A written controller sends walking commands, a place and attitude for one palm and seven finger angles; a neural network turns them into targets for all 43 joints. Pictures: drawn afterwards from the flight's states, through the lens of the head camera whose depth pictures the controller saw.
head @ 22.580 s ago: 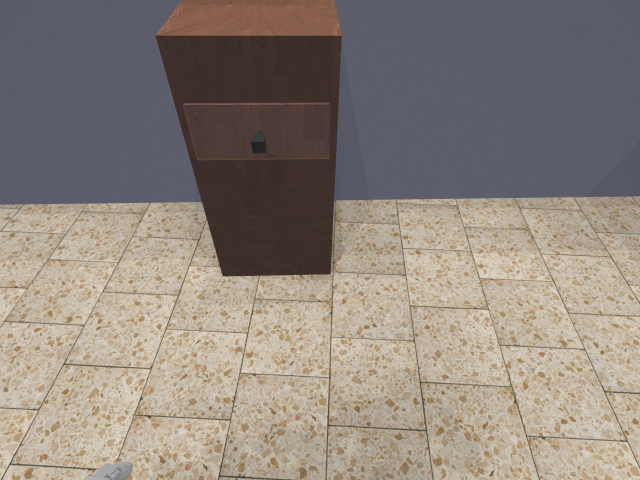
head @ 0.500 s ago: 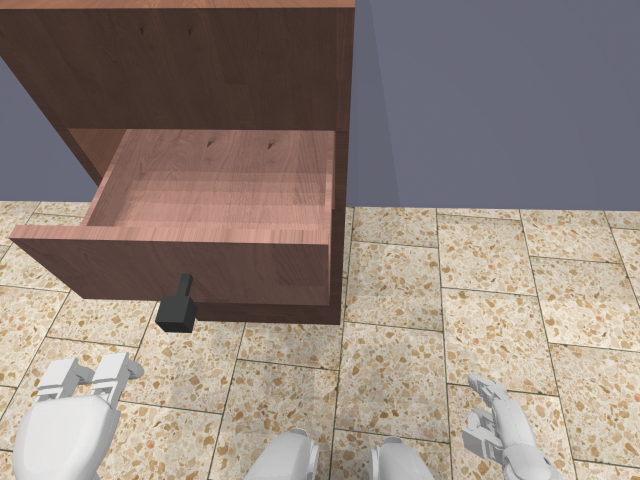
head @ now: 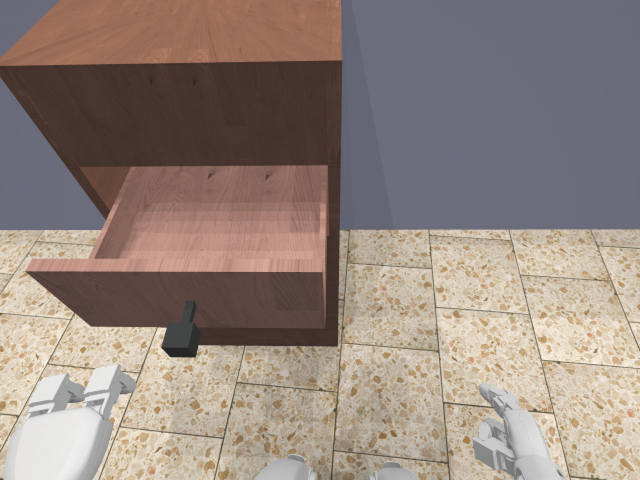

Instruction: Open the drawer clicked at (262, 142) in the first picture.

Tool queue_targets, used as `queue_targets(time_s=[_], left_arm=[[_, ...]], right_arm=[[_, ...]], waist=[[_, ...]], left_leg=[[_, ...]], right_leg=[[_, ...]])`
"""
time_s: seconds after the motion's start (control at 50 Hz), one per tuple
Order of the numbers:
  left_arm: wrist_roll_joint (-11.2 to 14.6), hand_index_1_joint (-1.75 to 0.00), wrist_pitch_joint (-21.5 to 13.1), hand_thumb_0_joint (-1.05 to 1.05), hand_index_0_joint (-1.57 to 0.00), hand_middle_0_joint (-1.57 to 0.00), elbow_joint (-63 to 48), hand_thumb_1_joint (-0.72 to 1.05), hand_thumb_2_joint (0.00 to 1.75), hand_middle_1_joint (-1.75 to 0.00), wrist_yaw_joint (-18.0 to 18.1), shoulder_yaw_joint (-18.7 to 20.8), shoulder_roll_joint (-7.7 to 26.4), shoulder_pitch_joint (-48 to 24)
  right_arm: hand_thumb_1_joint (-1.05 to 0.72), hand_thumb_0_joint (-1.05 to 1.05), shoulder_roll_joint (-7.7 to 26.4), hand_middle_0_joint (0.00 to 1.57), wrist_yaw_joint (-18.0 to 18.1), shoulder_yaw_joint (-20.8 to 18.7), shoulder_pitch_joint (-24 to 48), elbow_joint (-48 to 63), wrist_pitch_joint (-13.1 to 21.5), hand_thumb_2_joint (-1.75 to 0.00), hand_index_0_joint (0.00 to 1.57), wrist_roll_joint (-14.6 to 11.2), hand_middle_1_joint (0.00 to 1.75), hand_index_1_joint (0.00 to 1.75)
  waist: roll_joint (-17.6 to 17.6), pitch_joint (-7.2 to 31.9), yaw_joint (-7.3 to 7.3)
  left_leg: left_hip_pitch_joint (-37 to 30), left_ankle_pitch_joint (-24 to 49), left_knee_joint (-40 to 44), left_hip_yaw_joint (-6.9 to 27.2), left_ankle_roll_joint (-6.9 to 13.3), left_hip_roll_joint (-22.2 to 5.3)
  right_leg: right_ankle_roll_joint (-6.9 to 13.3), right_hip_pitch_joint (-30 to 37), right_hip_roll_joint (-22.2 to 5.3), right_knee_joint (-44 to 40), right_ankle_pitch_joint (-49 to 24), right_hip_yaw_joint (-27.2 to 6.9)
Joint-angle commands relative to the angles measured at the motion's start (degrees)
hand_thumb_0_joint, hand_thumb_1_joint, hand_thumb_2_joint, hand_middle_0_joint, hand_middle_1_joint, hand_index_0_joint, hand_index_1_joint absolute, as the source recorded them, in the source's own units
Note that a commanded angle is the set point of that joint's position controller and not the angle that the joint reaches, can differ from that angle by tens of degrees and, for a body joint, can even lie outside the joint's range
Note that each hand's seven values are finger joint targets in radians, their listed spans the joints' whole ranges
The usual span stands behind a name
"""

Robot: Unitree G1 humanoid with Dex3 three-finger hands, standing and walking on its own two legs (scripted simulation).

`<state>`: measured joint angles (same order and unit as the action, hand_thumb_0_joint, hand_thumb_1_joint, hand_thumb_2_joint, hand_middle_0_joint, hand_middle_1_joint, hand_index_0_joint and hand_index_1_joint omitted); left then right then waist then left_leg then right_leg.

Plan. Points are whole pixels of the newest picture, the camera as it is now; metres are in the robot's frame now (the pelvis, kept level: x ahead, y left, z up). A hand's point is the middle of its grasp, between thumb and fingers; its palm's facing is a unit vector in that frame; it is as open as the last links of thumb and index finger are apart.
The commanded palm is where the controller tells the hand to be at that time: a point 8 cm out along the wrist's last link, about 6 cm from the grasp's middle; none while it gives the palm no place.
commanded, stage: lift the hand off the handle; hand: left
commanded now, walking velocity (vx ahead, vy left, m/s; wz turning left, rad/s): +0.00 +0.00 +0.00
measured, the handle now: (185, 327) +0.31 +0.23 -0.03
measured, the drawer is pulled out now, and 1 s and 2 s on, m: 0.19 0.19 0.19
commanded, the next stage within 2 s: draw the hand back to the body in 1.78 s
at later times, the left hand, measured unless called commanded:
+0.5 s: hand (89, 436) +0.15 +0.27 +0.03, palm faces -0.01 -0.07 -1.00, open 13.8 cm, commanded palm +0.12 +0.26 +0.08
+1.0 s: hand (72, 429) +0.15 +0.27 +0.06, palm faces +0.03 -0.06 -1.00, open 13.8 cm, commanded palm +0.12 +0.26 +0.12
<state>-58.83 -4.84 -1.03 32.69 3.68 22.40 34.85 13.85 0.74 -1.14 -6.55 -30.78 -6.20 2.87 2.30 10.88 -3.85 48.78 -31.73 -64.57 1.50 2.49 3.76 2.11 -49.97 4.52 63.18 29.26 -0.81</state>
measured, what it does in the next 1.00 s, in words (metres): stands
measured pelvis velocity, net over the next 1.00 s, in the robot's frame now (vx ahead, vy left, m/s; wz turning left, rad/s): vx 0.01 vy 0.00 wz -0.01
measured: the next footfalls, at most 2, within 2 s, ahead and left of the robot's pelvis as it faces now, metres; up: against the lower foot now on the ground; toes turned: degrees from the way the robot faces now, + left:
none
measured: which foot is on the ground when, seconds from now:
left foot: down 0.00-1.00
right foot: down 0.00-1.00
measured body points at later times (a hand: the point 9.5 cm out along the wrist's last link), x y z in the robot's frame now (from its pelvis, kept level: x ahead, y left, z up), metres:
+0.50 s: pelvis +0.01 +0.00 +0.02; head +0.05 -0.02 +0.47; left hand +0.15 +0.27 +0.08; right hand +0.22 -0.21 -0.08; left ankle -0.01 +0.09 -0.66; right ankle +0.01 -0.10 -0.66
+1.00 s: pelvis +0.01 +0.00 +0.03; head +0.04 -0.02 +0.48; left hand +0.15 +0.27 +0.12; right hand +0.23 -0.21 -0.06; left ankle -0.01 +0.09 -0.66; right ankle +0.01 -0.10 -0.66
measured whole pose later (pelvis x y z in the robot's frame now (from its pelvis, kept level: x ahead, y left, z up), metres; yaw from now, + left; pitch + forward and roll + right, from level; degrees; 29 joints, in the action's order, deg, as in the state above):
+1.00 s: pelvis +0.01 +0.00 +0.03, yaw -1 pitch +10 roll +0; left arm -56.8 -3.9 -12.6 26.2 3.1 24.3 38.8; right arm 13.4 -0.8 0.0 -8.2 -29.5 -5.8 1.7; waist 2.7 8.8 -5.4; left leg 35.6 -28.2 -53.6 0.9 2.8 3.8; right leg 1.7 -37.2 4.2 53.0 26.0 -2.3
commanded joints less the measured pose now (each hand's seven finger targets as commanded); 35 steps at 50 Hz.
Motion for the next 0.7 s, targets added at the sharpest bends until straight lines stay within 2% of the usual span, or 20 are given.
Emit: queue_targets(time_s=[0.0, 0.02, 0.04, 0.06, 0.08, 0.1, 0.12, 0.2, 0.22, 0.24, 0.28, 0.32, 0.34, 0.36, 0.4, 0.44, 0.52, 0.58, 0.6, 0.68], left_arm=[[0.6, -1.20, -0.7, 0.00, -0.30, -0.30, -11.4, -0.50, 0.30, -1.20, 1.4, 4.8, 8.2, 4.1], [0.4, -1.20, -0.8, 0.00, -0.30, -0.30, -11.1, -0.50, 0.30, -1.20, 1.3, 5.3, 8.6, 4.8], [0.4, -1.20, -0.8, 0.00, -0.30, -0.30, -11.0, -0.50, 0.30, -1.20, 1.1, 4.3, 7.7, 4.5], [0.1, -1.20, -1.0, 0.00, -0.30, -0.30, -11.5, -0.50, 0.30, -1.20, 1.1, 5.4, 9.2, 2.2], [0.0, -1.20, -1.2, 0.00, -0.30, -0.30, -11.6, -0.50, 0.30, -1.20, 1.2, 5.8, 9.2, 2.8], [-0.4, -1.20, -1.1, 0.00, -0.30, -0.30, -11.2, -0.50, 0.30, -1.20, 1.6, 7.7, 11.0, 2.5], [-0.5, -1.20, -1.3, 0.00, -0.30, -0.30, -12.1, -0.50, 0.30, -1.20, 1.7, 7.4, 10.6, 2.1], [-0.1, -1.20, -1.3, 0.00, -0.30, -0.30, -13.4, -0.50, 0.30, -1.20, 1.7, 8.2, 10.6, 4.4], [0.1, -1.20, -1.0, 0.00, -0.30, -0.30, -13.6, -0.50, 0.30, -1.20, 1.6, 7.9, 10.3, 4.7], [0.5, -1.20, -0.6, 0.00, -0.30, -0.30, -13.9, -0.50, 0.30, -1.20, 1.3, 6.3, 8.9, 4.1], [1.2, -1.20, 0.0, 0.00, -0.30, -0.30, -14.4, -0.50, 0.30, -1.20, 0.4, 4.7, 7.8, 3.5], [1.4, -1.20, 0.5, 0.00, -0.30, -0.30, -13.9, -0.50, 0.30, -1.20, -0.2, 5.6, 8.9, 2.7], [1.4, -1.20, 0.7, 0.00, -0.30, -0.30, -14.2, -0.50, 0.30, -1.20, -0.7, 3.9, 7.7, 2.4], [1.4, -1.20, 0.8, 0.00, -0.30, -0.30, -15.1, -0.50, 0.30, -1.20, -0.9, 4.3, 8.5, 1.3], [1.4, -1.20, 0.8, 0.00, -0.30, -0.30, -14.3, -0.50, 0.30, -1.20, -1.3, 5.7, 9.6, 3.3], [1.2, -1.20, 0.7, 0.00, -0.30, -0.30, -15.1, -0.50, 0.30, -1.20, -1.5, 5.1, 9.3, 4.0], [0.8, -1.20, 0.4, 0.00, -0.30, -0.30, -17.1, -0.50, 0.30, -1.20, -1.0, 7.3, 10.9, 7.0], [1.5, -1.20, 0.8, 0.00, -0.30, -0.30, -17.9, -0.50, 0.30, -1.20, -1.0, 6.9, 10.1, 8.6], [1.8, -1.20, 1.0, 0.00, -0.30, -0.30, -17.6, -0.50, 0.30, -1.20, -0.9, 8.6, 11.3, 8.4], [2.9, -1.20, 1.3, 0.00, -0.30, -0.30, -18.9, -0.50, 0.30, -1.20, -2.0, 6.2, 9.0, 7.5]], right_arm=[[-0.90, 0.00, 6.3, 0.20, 0.4, -2.1, 5.6, 9.2, 3.0, -0.90, 0.20, -0.2, 0.30, 0.30], [-0.90, 0.00, 6.2, 0.20, 0.3, -2.0, 5.6, 9.3, 2.8, -0.90, 0.20, -0.2, 0.30, 0.30], [-0.90, 0.00, 6.2, 0.20, 0.3, -2.1, 5.4, 9.4, 2.7, -0.90, 0.20, -0.3, 0.30, 0.30], [-0.90, 0.00, 6.3, 0.20, 0.2, -1.9, 5.7, 9.2, 2.6, -0.90, 0.20, -0.2, 0.30, 0.30], [-0.90, 0.00, 6.1, 0.20, 0.3, -2.0, 5.5, 9.4, 2.7, -0.90, 0.20, -0.3, 0.30, 0.30], [-0.90, 0.00, 6.2, 0.20, 0.5, -1.7, 5.7, 9.4, 2.5, -0.90, 0.20, -0.3, 0.30, 0.30], [-0.90, 0.00, 6.0, 0.20, 0.3, -1.7, 5.8, 9.3, 2.6, -0.90, 0.20, -0.1, 0.30, 0.30], [-0.90, 0.00, 5.9, 0.20, 0.0, -1.8, 5.6, 9.7, 2.4, -0.90, 0.20, -0.4, 0.30, 0.30], [-0.90, 0.00, 5.8, 0.20, -0.1, -1.8, 5.5, 9.6, 2.2, -0.90, 0.20, -0.4, 0.30, 0.30], [-0.90, 0.00, 5.9, 0.20, -0.1, -1.9, 5.3, 9.6, 2.3, -0.90, 0.20, -0.5, 0.30, 0.30], [-0.90, 0.00, 6.0, 0.20, -0.1, -2.0, 5.2, 9.8, 2.5, -0.90, 0.20, -0.7, 0.30, 0.30], [-0.90, 0.00, 6.1, 0.20, 0.0, -1.7, 5.5, 9.6, 2.4, -0.90, 0.20, -0.8, 0.30, 0.30], [-0.90, 0.00, 6.1, 0.20, 0.0, -1.8, 5.1, 9.8, 2.5, -0.90, 0.20, -0.9, 0.30, 0.30], [-0.90, 0.00, 6.2, 0.20, 0.0, -1.8, 5.1, 9.8, 2.6, -0.90, 0.20, -0.8, 0.30, 0.30], [-0.90, 0.00, 6.1, 0.20, 0.2, -1.6, 5.1, 9.8, 2.7, -0.90, 0.20, -1.1, 0.30, 0.30], [-0.90, 0.00, 5.8, 0.20, -0.1, -1.5, 5.1, 10.0, 2.8, -0.90, 0.20, -1.1, 0.30, 0.30], [-0.90, 0.00, 5.7, 0.20, -0.7, -1.3, 5.3, 10.2, 2.7, -0.90, 0.20, -1.1, 0.30, 0.30], [-0.90, 0.00, 5.7, 0.20, -1.1, -1.6, 5.2, 10.2, 2.7, -0.90, 0.20, -1.3, 0.30, 0.30], [-0.90, 0.00, 5.9, 0.20, -1.0, -1.5, 5.3, 10.1, 2.5, -0.90, 0.20, -1.4, 0.30, 0.30], [-0.90, 0.00, 6.0, 0.20, -1.1, -1.8, 5.3, 10.4, 2.7, -0.90, 0.20, -1.4, 0.30, 0.30]], waist=[[-0.7, 9.1, -0.01], [-1.1, 8.9, -0.40], [-2.0, 7.5, 0.17], [-2.4, 7.4, 0.21], [-1.7, 6.9, -0.12], [-1.5, 6.5, -0.38], [-1.4, 7.9, -0.63], [1.1, 8.7, -0.94], [1.3, 9.3, -1.12], [1.3, 8.1, -0.30], [0.8, 7.0, 0.13], [-0.8, 6.6, -0.04], [-0.9, 5.7, 0.42], [-1.6, 7.1, 0.30], [-2.4, 6.2, -0.22], [-1.2, 5.6, -0.63], [1.0, 6.9, -1.89], [2.0, 5.5, -1.53], [0.6, 5.0, -1.57], [-0.8, 4.1, -0.67]], left_leg=[[-11.3, 18.4, 9.8, 0.9, -0.4, -1.3], [-11.6, 18.3, 10.1, 0.8, -0.6, -1.1], [-11.2, 17.3, 10.2, 0.7, -0.4, -1.3], [-11.0, 16.2, 10.4, 0.9, -0.5, -1.1], [-11.0, 15.8, 10.6, 0.7, -0.4, -1.1], [-10.5, 15.6, 11.0, 0.9, -0.4, -1.1], [-11.5, 16.0, 10.5, 0.5, -0.6, -0.8], [-13.5, 18.6, 11.0, 0.5, -0.7, -0.8], [-14.3, 19.2, 11.2, 0.4, -0.8, -0.8], [-14.2, 18.7, 11.6, 0.7, -0.7, -1.1], [-14.8, 18.4, 12.3, 0.8, -0.5, -1.2], [-14.6, 17.7, 13.2, 0.9, -0.4, -1.3], [-14.8, 17.5, 13.6, 1.2, -0.3, -1.6], [-15.3, 17.4, 13.7, 0.9, -0.3, -1.4], [-15.1, 17.8, 14.4, 1.0, -0.2, -1.4], [-15.7, 18.1, 15.0, 0.9, -0.3, -1.4], [-17.6, 22.2, 15.4, 0.6, -1.0, -1.4], [-17.9, 23.1, 15.7, 0.6, -1.0, -1.6], [-17.6, 23.8, 15.9, 0.9, -1.1, -1.8], [-18.0, 21.5, 16.7, 0.9, -0.5, -1.8]], right_leg=[[1.5, 7.6, -1.6, -11.1, -14.9, -0.4], [1.4, 7.4, -1.5, -11.1, -14.3, -0.6], [1.3, 7.6, -1.6, -11.6, -14.0, 0.1], [1.3, 6.8, -1.6, -11.8, -12.6, -0.6], [1.3, 7.4, -1.7, -12.0, -12.5, -0.3], [1.5, 7.6, -1.5, -12.0, -12.0, -0.2], [1.5, 7.2, -1.7, -12.0, -12.3, -1.4], [1.8, 8.9, -1.3, -12.2, -14.8, -1.0], [1.7, 8.9, -1.3, -12.1, -14.9, -1.2], [1.6, 9.0, -1.3, -12.5, -14.6, -0.2], [1.3, 9.4, -1.4, -13.4, -14.1, 0.2], [1.2, 9.9, -1.4, -14.0, -13.5, -0.3], [1.2, 10.2, -1.4, -14.4, -13.4, 0.3], [1.1, 10.5, -1.6, -14.8, -13.4, -0.4], [1.2, 12.2, -1.5, -15.4, -14.2, -0.3], [1.3, 12.6, -1.6, -15.6, -14.0, -0.3], [1.6, 13.6, -1.5, -15.3, -16.3, -1.4], [1.5, 14.2, -1.4, -15.7, -17.3, -0.9], [1.6, 14.6, -1.4, -16.0, -18.5, -1.4], [1.1, 15.1, -1.7, -17.0, -17.4, -1.0]])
